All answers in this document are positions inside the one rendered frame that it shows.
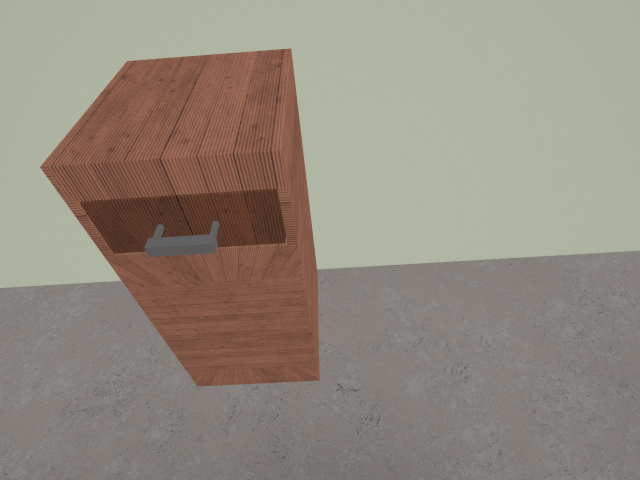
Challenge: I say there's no handle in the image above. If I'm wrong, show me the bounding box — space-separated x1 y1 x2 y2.
144 221 219 257

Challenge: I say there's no cabinet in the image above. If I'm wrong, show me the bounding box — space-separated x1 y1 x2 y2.
40 48 320 386

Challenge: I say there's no drawer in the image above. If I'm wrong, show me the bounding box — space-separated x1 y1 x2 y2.
80 189 286 254

